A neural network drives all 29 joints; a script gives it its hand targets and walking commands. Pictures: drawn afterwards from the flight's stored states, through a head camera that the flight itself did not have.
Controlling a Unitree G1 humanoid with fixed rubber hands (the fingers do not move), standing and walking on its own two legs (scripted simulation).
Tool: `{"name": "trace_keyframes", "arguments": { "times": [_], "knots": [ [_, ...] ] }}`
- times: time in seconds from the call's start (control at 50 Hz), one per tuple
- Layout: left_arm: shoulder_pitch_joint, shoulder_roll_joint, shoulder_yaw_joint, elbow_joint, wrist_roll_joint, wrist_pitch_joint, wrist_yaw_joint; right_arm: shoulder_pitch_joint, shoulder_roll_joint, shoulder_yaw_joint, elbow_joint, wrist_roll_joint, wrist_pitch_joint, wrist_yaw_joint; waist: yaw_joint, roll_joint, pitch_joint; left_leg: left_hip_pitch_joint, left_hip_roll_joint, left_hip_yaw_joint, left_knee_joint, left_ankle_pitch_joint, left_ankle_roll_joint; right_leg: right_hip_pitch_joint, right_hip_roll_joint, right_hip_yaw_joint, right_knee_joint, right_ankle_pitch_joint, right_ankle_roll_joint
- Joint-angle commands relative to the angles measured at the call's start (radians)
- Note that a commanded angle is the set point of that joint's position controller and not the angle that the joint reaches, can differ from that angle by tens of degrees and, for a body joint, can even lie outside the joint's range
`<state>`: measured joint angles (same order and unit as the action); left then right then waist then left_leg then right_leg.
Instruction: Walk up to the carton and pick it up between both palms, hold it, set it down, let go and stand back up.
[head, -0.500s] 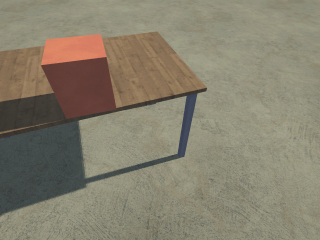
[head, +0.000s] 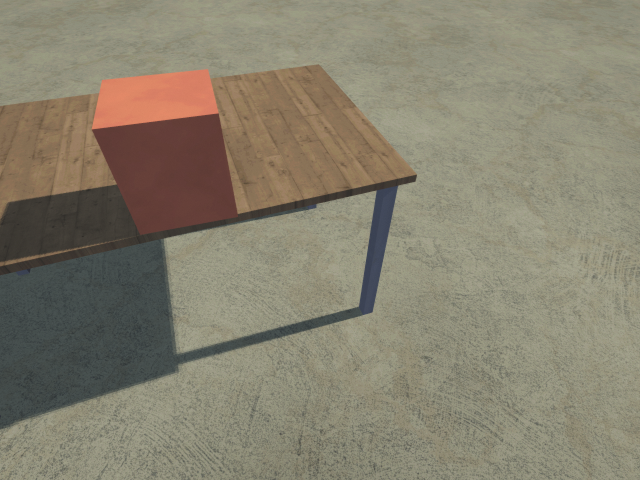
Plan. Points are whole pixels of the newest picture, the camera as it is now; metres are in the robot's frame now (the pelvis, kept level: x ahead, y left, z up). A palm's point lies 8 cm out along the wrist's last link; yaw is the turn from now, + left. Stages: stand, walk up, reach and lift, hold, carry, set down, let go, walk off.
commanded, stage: stand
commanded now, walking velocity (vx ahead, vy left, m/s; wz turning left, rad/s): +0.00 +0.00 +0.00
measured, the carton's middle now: (174, 152) +0.76 +0.31 +0.01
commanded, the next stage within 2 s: walk up in 0.56 s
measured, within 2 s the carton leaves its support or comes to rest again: neither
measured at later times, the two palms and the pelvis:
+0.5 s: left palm out of the picture -0.04 +0.18 -0.15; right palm out of the picture -0.04 -0.20 -0.15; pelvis +0.00 -0.01 +0.00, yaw +0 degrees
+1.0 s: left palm out of the picture -0.05 +0.27 -0.15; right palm out of the picture +0.05 -0.22 -0.13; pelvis +0.03 +0.03 -0.01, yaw +7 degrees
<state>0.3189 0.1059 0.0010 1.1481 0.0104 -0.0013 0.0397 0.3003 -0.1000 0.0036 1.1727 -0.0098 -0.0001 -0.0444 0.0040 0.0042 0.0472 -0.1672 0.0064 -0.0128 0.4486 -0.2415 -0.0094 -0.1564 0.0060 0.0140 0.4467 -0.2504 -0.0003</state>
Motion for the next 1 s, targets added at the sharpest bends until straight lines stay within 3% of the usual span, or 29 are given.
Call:
{"name": "trace_keyframes", "arguments": {
  "times": [0.0,0.02,0.06,0.08,0.14,0.2,0.22,0.24,0.34,0.4,0.42,0.46,0.5,0.52,0.56,0.58,0.6,0.64,0.68,0.72,0.74,0.76,0.78,0.8,0.82,0.86,0.9,0.92,0.98],
  "knots": [
    [0.095,0.086,0.007,0.001,-0.002,-0.010,-0.001,0.101,-0.093,-0.012,-0.007,0.005,-0.005,0.001,-0.012,0.006,0.036,-0.017,0.074,-0.080,-0.107,0.068,0.042,-0.060,-0.068,0.076,-0.099,0.079,-0.028],
    [0.083,0.071,0.007,0.016,0.002,-0.012,0.006,0.084,-0.055,0.000,-0.018,-0.001,-0.010,0.002,-0.016,-0.040,0.032,-0.018,0.075,-0.087,-0.091,0.070,0.043,-0.044,-0.075,0.068,-0.088,0.095,-0.032],
    [0.133,0.061,-0.002,0.011,0.005,-0.013,0.007,0.076,-0.108,-0.015,-0.010,-0.005,-0.006,-0.006,0.005,0.055,0.060,-0.021,0.072,-0.067,-0.093,0.066,0.047,-0.084,-0.072,0.085,-0.104,0.077,-0.030],
    [0.111,0.057,0.003,0.016,0.003,-0.009,0.004,0.072,-0.061,-0.003,-0.021,-0.006,-0.004,-0.001,-0.002,-0.006,0.067,-0.042,0.067,-0.078,-0.086,0.063,0.042,-0.066,-0.063,0.065,-0.094,0.060,-0.030],
    [0.087,0.090,0.017,0.000,0.006,-0.012,0.007,0.101,-0.031,-0.001,-0.014,-0.006,-0.007,-0.006,-0.009,0.056,0.107,-0.070,0.071,-0.068,-0.090,0.077,0.033,-0.067,-0.085,0.082,-0.089,0.103,-0.041],
    [0.115,0.044,0.003,0.015,0.001,-0.003,0.012,0.131,-0.081,-0.015,-0.008,0.005,-0.004,-0.003,-0.024,-0.025,0.100,-0.078,0.067,-0.070,-0.106,0.026,0.031,-0.068,-0.059,0.072,-0.099,0.055,-0.029],
    [0.126,0.001,-0.010,0.026,-0.008,0.003,0.004,0.122,-0.046,0.000,-0.003,0.001,0.003,-0.004,0.001,-0.034,0.134,-0.065,0.069,-0.077,-0.101,0.001,0.033,-0.114,-0.058,0.081,-0.102,0.026,-0.031],
    [0.141,0.015,-0.003,0.027,-0.002,0.001,0.006,0.111,-0.054,0.002,-0.013,0.000,0.002,-0.004,0.002,0.024,0.117,-0.059,0.066,-0.053,-0.090,0.037,0.024,-0.085,-0.065,0.083,-0.102,0.051,-0.030],
    [0.113,0.044,0.008,0.010,-0.004,-0.010,-0.001,0.082,-0.046,0.008,-0.028,0.004,-0.008,-0.006,0.008,-0.045,0.058,-0.004,0.078,-0.062,-0.084,0.111,0.031,-0.085,-0.061,0.089,-0.082,0.112,-0.036],
    [0.091,0.096,0.017,0.001,0.007,-0.007,0.006,0.110,-0.035,0.009,-0.021,0.003,-0.013,0.001,-0.007,-0.029,0.037,-0.090,0.068,-0.076,-0.088,0.059,0.034,-0.016,-0.080,0.083,-0.091,0.073,-0.050],
    [0.135,0.074,0.010,0.008,0.008,-0.009,0.005,0.121,-0.099,0.001,-0.009,-0.003,-0.016,-0.006,0.019,0.027,0.036,-0.049,0.072,-0.063,-0.083,0.063,0.035,-0.041,-0.078,0.098,-0.089,0.088,-0.045],
    [0.091,0.056,0.001,0.003,0.007,-0.002,0.006,0.121,-0.090,-0.011,-0.020,0.000,-0.009,0.003,-0.029,-0.020,0.114,-0.113,0.072,-0.070,-0.088,0.040,0.030,-0.067,-0.059,0.073,-0.103,0.067,-0.042],
    [0.091,0.076,0.011,-0.014,-0.002,-0.005,-0.005,0.099,-0.036,0.003,-0.018,-0.004,0.001,-0.002,0.004,0.032,0.050,-0.023,0.074,-0.061,-0.084,0.070,0.029,-0.098,-0.071,0.096,-0.099,0.058,-0.058],
    [0.098,0.111,0.018,-0.008,0.000,-0.004,-0.005,0.125,-0.030,0.009,-0.013,-0.008,0.003,-0.003,-0.008,0.050,0.091,-0.079,0.064,-0.063,-0.085,0.003,0.028,-0.100,-0.070,0.091,-0.121,-0.006,-0.046],
    [0.063,0.059,0.003,-0.010,0.002,-0.010,0.000,0.077,-0.078,-0.005,-0.043,0.005,-0.003,0.005,-0.013,-0.071,0.090,-0.070,0.053,-0.058,-0.054,0.071,0.025,-0.096,-0.088,0.117,-0.151,-0.002,-0.037],
    [0.085,0.083,0.016,-0.014,-0.002,-0.014,-0.006,0.107,-0.059,-0.001,-0.033,-0.001,0.001,-0.001,-0.009,-0.077,0.085,-0.050,0.058,-0.054,-0.066,0.083,0.018,-0.099,-0.062,0.096,-0.141,-0.017,-0.039],
    [0.133,0.045,0.010,0.006,-0.001,-0.015,0.000,0.095,-0.106,-0.011,-0.027,-0.010,-0.001,-0.001,0.011,-0.026,0.060,-0.062,0.060,-0.047,-0.068,0.040,0.029,-0.076,-0.059,0.096,-0.129,0.010,-0.039],
    [0.087,0.040,0.010,-0.010,0.005,-0.009,0.003,0.127,-0.052,-0.003,-0.022,-0.006,-0.008,0.008,-0.022,0.030,0.078,-0.058,0.057,-0.041,-0.067,0.072,0.017,-0.087,-0.082,0.106,-0.132,0.018,-0.050],
    [0.106,0.049,0.007,-0.017,0.002,-0.001,0.002,0.094,-0.073,0.001,-0.031,-0.003,-0.006,0.001,0.002,0.025,0.112,-0.127,0.073,-0.064,-0.090,0.022,0.022,-0.067,-0.064,0.077,-0.108,0.050,-0.039],
    [0.091,0.081,0.009,-0.020,0.005,-0.008,0.004,0.112,-0.054,-0.003,-0.027,0.006,0.001,0.003,-0.010,-0.031,0.064,-0.068,0.051,-0.051,-0.060,0.070,0.020,-0.084,-0.095,0.113,-0.151,-0.006,-0.041],
    [0.147,0.235,0.065,-0.076,0.046,-0.034,0.003,0.152,-0.198,-0.032,-0.051,-0.024,-0.013,0.014,0.030,-0.077,-0.027,-0.264,-0.005,-0.050,0.115,-0.399,0.034,0.141,-0.132,0.172,-0.137,-0.468,-0.101],
    [0.199,0.269,0.085,-0.064,0.056,-0.037,0.013,0.057,-0.195,-0.045,-0.087,-0.035,-0.010,0.020,0.071,-0.133,0.051,-0.465,-0.041,0.029,0.302,-0.396,0.008,0.195,-0.283,0.357,-0.251,-0.648,-0.176],
    [0.236,0.272,0.088,-0.057,0.057,-0.042,0.025,0.002,-0.182,-0.044,-0.127,-0.054,-0.007,0.026,0.092,-0.104,0.110,-0.581,0.044,0.013,0.482,-0.366,-0.006,0.162,-0.439,0.490,-0.297,-0.664,-0.227],
    [0.204,0.236,0.074,-0.052,0.052,-0.046,0.033,-0.007,-0.146,-0.039,-0.148,-0.059,-0.002,0.035,0.077,-0.091,0.154,-0.600,0.114,-0.052,0.546,-0.283,-0.011,0.081,-0.488,0.482,-0.314,-0.577,-0.246],
    [0.185,0.217,0.069,-0.068,0.049,-0.057,0.032,0.012,-0.150,-0.044,-0.155,-0.056,-0.004,0.045,0.055,-0.033,0.157,-0.558,0.127,-0.075,0.558,-0.219,-0.012,0.029,-0.461,0.448,-0.322,-0.547,-0.231],
    [0.101,0.228,0.069,-0.094,0.059,-0.074,0.027,0.102,-0.143,-0.058,-0.151,-0.055,-0.011,0.058,-0.002,-0.131,0.118,-0.487,0.143,-0.093,0.539,-0.175,-0.027,0.032,-0.430,0.327,-0.324,-0.463,-0.205],
    [0.059,0.222,0.060,-0.108,0.054,-0.079,0.015,0.098,-0.143,-0.064,-0.184,-0.049,-0.015,0.066,-0.005,-0.193,0.165,-0.390,0.128,-0.058,0.474,-0.166,-0.032,-0.094,-0.361,0.179,-0.323,-0.411,-0.188],
    [0.088,0.206,0.054,-0.101,0.060,-0.076,0.010,0.067,-0.145,-0.066,-0.200,-0.056,-0.020,0.071,0.015,-0.136,0.178,-0.382,0.107,-0.043,0.409,-0.181,-0.030,-0.068,-0.339,0.158,-0.296,-0.391,-0.187],
    [0.023,0.282,0.064,-0.118,0.075,-0.062,-0.005,0.178,-0.137,-0.061,-0.196,-0.038,-0.027,0.076,-0.049,-0.141,0.138,-0.142,0.079,0.057,0.258,-0.110,-0.007,-0.169,-0.296,-0.006,-0.184,-0.382,-0.161]
  ]
}}
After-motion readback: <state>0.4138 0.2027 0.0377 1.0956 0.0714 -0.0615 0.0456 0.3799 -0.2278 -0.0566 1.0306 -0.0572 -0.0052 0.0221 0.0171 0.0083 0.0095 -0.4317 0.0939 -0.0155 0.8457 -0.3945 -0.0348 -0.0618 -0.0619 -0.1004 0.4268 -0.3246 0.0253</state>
